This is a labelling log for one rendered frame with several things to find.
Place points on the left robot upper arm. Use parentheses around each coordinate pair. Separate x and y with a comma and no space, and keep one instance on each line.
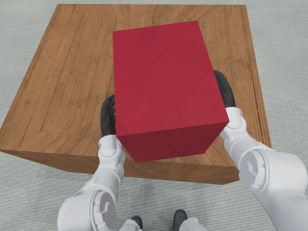
(90,211)

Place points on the robot left hand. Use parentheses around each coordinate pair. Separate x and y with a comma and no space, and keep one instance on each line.
(107,117)

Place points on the right robot upper arm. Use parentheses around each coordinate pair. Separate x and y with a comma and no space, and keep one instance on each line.
(278,181)

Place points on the right robot shin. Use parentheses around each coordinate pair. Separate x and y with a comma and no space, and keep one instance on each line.
(195,220)

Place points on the robot right foot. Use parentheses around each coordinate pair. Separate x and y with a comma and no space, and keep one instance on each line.
(179,217)

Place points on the pedestal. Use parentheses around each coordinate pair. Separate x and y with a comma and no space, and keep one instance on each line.
(55,117)

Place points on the left robot forearm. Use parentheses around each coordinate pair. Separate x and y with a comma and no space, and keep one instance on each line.
(110,172)

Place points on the robot right hand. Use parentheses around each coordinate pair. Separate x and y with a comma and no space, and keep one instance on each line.
(225,90)

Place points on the right robot forearm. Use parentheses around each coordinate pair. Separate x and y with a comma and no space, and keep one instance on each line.
(237,142)

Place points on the carton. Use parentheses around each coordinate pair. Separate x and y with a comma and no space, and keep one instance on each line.
(167,100)

